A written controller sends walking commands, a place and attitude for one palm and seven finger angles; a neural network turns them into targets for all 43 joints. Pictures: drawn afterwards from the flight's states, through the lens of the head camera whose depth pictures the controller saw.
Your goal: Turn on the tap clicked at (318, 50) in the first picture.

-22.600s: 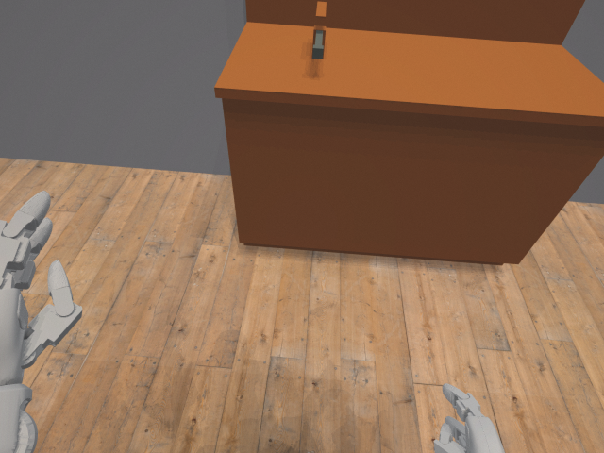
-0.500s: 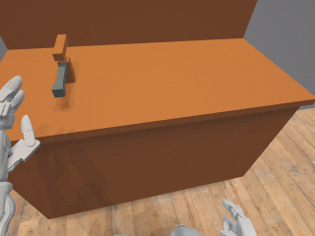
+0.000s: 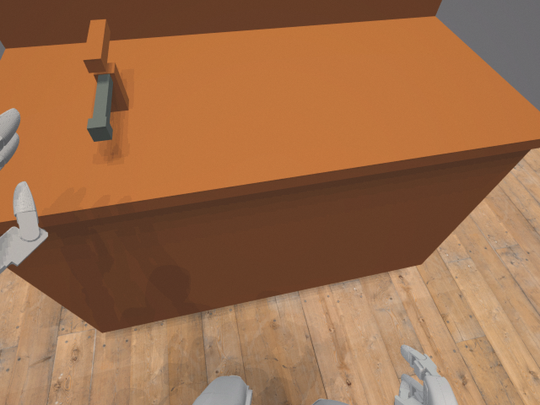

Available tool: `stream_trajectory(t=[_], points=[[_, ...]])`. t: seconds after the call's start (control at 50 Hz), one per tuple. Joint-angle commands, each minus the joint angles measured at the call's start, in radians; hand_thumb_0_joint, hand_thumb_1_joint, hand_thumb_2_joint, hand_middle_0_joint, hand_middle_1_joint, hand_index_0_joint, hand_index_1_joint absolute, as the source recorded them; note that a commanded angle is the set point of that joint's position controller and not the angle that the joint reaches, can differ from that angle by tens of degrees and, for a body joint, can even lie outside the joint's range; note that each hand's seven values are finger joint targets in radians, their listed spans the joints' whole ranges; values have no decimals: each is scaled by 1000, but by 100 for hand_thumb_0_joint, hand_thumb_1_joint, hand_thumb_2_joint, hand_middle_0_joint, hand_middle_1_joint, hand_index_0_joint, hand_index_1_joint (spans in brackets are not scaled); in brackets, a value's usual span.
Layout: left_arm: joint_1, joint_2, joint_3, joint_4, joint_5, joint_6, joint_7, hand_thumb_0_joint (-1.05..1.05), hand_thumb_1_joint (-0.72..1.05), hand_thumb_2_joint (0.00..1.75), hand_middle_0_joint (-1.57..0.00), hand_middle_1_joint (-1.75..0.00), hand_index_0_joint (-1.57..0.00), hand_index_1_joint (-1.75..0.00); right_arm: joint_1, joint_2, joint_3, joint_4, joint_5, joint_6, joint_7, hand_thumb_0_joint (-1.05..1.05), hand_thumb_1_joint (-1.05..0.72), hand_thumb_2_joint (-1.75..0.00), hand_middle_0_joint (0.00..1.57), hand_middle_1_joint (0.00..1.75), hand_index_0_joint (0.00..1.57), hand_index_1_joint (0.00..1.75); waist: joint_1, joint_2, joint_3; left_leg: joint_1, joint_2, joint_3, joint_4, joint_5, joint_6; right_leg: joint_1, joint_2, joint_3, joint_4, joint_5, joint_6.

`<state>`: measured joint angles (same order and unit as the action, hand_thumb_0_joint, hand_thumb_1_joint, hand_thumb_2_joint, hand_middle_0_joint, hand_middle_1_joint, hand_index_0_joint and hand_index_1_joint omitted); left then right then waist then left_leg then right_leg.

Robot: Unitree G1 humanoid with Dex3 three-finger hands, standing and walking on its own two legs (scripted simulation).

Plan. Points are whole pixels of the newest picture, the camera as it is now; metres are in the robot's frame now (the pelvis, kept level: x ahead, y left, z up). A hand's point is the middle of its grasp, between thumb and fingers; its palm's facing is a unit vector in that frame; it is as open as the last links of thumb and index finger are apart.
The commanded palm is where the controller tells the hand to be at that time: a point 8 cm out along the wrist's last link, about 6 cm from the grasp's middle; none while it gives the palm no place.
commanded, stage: look again from close up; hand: left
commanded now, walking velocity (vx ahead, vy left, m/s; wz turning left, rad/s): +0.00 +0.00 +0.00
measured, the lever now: (100, 129) +0.48 +0.32 +0.10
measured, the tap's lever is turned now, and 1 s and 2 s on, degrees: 0 0 0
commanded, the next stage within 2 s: shuffle to correct the standing spot in 0.20 s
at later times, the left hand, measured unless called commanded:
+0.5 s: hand (24, 238) +0.24 +0.27 +0.18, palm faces +0.34 -0.88 -0.32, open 7.5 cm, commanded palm +0.18 +0.30 +0.20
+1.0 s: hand (87, 148) +0.35 +0.25 +0.19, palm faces +0.30 -0.86 -0.42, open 7.5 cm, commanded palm +0.28 +0.31 +0.20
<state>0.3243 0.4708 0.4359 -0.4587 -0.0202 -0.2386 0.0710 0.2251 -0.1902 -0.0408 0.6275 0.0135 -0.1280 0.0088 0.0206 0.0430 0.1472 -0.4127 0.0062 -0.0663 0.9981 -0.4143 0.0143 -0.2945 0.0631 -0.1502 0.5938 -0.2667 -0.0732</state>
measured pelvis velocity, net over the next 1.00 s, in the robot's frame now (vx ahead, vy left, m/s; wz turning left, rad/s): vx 0.10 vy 0.03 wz -0.05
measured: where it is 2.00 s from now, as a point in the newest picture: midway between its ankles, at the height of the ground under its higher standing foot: (251, 386)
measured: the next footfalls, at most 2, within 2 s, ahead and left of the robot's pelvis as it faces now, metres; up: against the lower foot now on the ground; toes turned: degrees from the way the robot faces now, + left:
right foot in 0.98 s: +0.24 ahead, -0.05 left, +0.00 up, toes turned -1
left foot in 1.24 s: +0.30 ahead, +0.17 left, +0.00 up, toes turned +2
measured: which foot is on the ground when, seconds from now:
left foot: down 0.00-0.98, up 1.00-1.00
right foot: down 0.00-0.80, up 0.82-0.96, down 0.98-1.00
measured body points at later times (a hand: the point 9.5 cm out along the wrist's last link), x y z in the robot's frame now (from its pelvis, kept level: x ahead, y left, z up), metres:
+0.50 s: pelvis +0.00 +0.04 +0.02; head +0.00 +0.06 +0.47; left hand +0.21 +0.32 +0.20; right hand +0.15 -0.19 -0.04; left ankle +0.04 +0.13 -0.72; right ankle +0.03 -0.09 -0.71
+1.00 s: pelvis +0.10 +0.03 +0.00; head +0.13 +0.05 +0.45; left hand +0.33 +0.30 +0.21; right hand +0.25 -0.19 -0.08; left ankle +0.04 +0.13 -0.69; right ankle +0.14 -0.06 -0.72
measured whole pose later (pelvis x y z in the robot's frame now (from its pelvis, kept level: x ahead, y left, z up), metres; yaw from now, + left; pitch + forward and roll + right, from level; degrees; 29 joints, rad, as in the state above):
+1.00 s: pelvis +0.10 +0.03 +0.00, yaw -3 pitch -2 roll -2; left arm 0.38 0.43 0.40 -0.54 -0.04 -0.22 0.10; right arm 0.22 -0.17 0.03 0.56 -0.01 -0.11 0.01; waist -0.03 0.00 0.09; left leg -0.28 -0.01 -0.01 0.90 -0.44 0.03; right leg -0.32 0.05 -0.12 0.59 -0.21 -0.08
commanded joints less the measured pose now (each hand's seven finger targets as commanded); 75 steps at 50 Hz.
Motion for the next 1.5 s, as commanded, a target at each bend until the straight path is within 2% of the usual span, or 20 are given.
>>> stream_trajectory(t=[0.0, 0.06, 0.16, 0.44, 0.6, 0.68, 0.74, 0.8, 0.86, 0.92, 0.96, 0.98, 1.08, 1.16, 1.2, 1.22, 1.24, 1.28, 1.4, 1.48], points=[[-118, 144, 146, -134, -36, -114, 43, 0, 90, 90, -20, -30, -20, -30, -48, -95, -6, -127, -6, -98, 11, 0, -90, -90, 20, 30, 20, 30, -4, 218, -305, 260, 32, 14, -457, 205, -20, 46, -246, 323, -178, 284, -73], [-73, 91, 73, -157, -50, -129, 28, 0, 90, 90, -20, -30, -20, -30, -74, -124, -17, -133, -10, -115, 9, 0, -90, -90, 20, 30, 20, 30, 29, -75, -293, 253, -22, 83, -523, 249, -4, 144, -209, 288, -200, 107, 29], [-19, 73, 56, -29, -31, -74, 21, 0, 90, 90, -20, -30, -20, -30, -123, -117, 13, -170, -5, -95, -10, 0, -90, -90, 20, 30, 20, 30, 27, -172, -146, 125, 17, -9, -639, 53, 25, 74, -150, 241, -266, -207, 55], [-164, 33, -27, -172, 11, -54, 30, 0, 90, 90, -20, -30, -20, -30, -120, -143, 13, -213, -15, -89, -23, 0, -90, -90, 20, 30, 20, 30, 11, 155, -176, 39, 88, -97, -767, -280, 71, 141, -17, 116, -69, -132, 55], [-52, 41, 13, -105, -7, -41, 26, 0, 90, 90, -20, -30, -20, -30, -107, -127, 14, -210, -18, -57, -34, 0, -90, -90, 20, 30, 20, 30, 7, -80, -126, -19, -3, 6, -467, -127, 39, 93, -134, 347, -257, -337, -33], [-117, 61, 19, -168, -18, -40, 41, 0, 90, 90, -20, -30, -20, -30, -98, -124, 20, -195, -7, -57, -35, 0, -90, -90, 20, 30, 20, 30, -11, -102, -190, 11, -13, 80, -312, 83, 11, 139, -225, 418, -181, -145, -87], [-110, 45, 8, -197, -24, -36, 36, 0, 90, 90, -20, -30, -20, -30, -98, -145, 14, -197, -4, -47, -40, 0, -90, -90, 20, 30, 20, 30, -26, 101, -170, 199, 79, -128, -558, 69, 66, -73, -49, 196, 64, -120, 11], [-176, 96, 33, -313, -15, -70, 40, 0, 90, 90, -20, -30, -20, -30, -93, -121, 17, -187, -31, -60, -31, 0, -90, -90, 20, 30, 20, 30, -50, 254, -191, 570, 252, -433, -624, 748, 144, -394, -15, 120, 337, -230, 46], [-67, 64, 24, -288, -10, -41, 45, 0, 90, 90, -20, -30, -20, -30, -73, -134, 0, -201, -29, -45, -12, 0, -90, -90, 20, 30, 20, 30, -31, 147, -214, 573, 201, -209, -490, 854, 97, -320, -38, 83, 119, -150, 32], [84, 77, 71, -238, -21, -23, 50, 0, 90, 90, -20, -30, -20, -30, -112, -131, 5, -224, -13, -27, -8, 0, -90, -90, 20, 30, 20, 30, 22, 68, -301, 118, 93, 21, -182, 745, 6, 316, -19, 37, -166, 187, -13], [117, 111, 125, -238, -45, -29, 55, 0, 90, 90, -20, -30, -20, -30, -119, -134, -12, -246, -6, -18, -7, 0, -90, -90, 20, 30, 20, 30, 21, -284, -397, -329, -52, 92, 359, -38, -9, 573, -419, 634, -185, 345, -244], [158, 93, 127, -202, -47, -35, 58, 0, 90, 90, -20, -30, -20, -30, -110, -128, -4, -232, -10, -7, -4, 0, -90, -90, 20, 30, 20, 30, 18, -156, -357, -350, 10, 5, 390, -95, -5, 505, -474, 650, -215, 255, -252], [-18, 101, 91, -344, -35, -48, 59, 0, 90, 90, -20, -30, -20, -30, -156, -92, 34, -204, -15, 32, -14, 0, -90, -90, 20, 30, 20, 30, -16, -73, -142, -127, 137, 41, 55, 9, -13, -22, -346, 346, -300, 49, -167], [-72, 56, 25, -283, -25, -25, 65, 0, 90, 90, -20, -30, -20, -30, -119, -91, 24, -174, -27, -14, -40, 0, -90, -90, 20, 30, 20, 30, -6, -33, -203, 229, 18, 213, -346, 299, -24, -41, -205, 148, -213, 95, -60], [-83, 52, 10, -331, -27, -24, 67, 0, 90, 90, -20, -30, -20, -30, -104, -113, 1, -187, -19, -29, -56, 0, -90, -90, 20, 30, 20, 30, -16, 112, -242, 369, 62, 96, -488, 357, -1, -40, -160, 127, -4, 115, 9], [-98, 64, 25, -363, -24, -24, 73, 0, 90, 90, -20, -30, -20, -30, -108, -136, -12, -199, -15, -35, -60, 0, -90, -90, 20, 30, 20, 30, -4, 230, -285, 423, 197, -108, -558, 496, 64, -88, -86, 94, 144, 21, 61], [-105, 78, 42, -360, -26, -29, 75, 0, 90, 90, -20, -30, -20, -30, -112, -129, -13, -209, -16, -38, -56, 0, -90, -90, 20, 30, 20, 30, 4, 243, -304, 407, 311, -267, -626, 618, 141, -106, -43, 127, 265, -210, 78], [-75, 99, 81, -294, -35, -18, 70, 0, 90, 90, -20, -30, -20, -30, -134, -108, -3, -198, -24, -49, -52, 0, -90, -90, 20, 30, 20, 30, -1, 200, -274, 379, 332, -272, -656, 687, 165, -133, -46, 166, 311, -278, 79], [97, 60, 71, -356, -27, -10, 54, 0, 90, 90, -20, -30, -20, -30, -104, -116, 0, -234, -7, -67, -9, 0, -90, -90, 20, 30, 20, 30, 4, 150, -344, 288, 226, 6, -503, 612, 41, 134, -64, 124, -166, 87, 73], [155, 48, 73, -270, -52, 33, 59, 0, 90, 90, -20, -30, -20, -30, -107, -92, 12, -235, 5, -48, -25, 0, -90, -90, 20, 30, 20, 30, -17, -146, -297, 162, 83, 94, -403, 334, -45, 142, -216, 303, -196, 463, 9]])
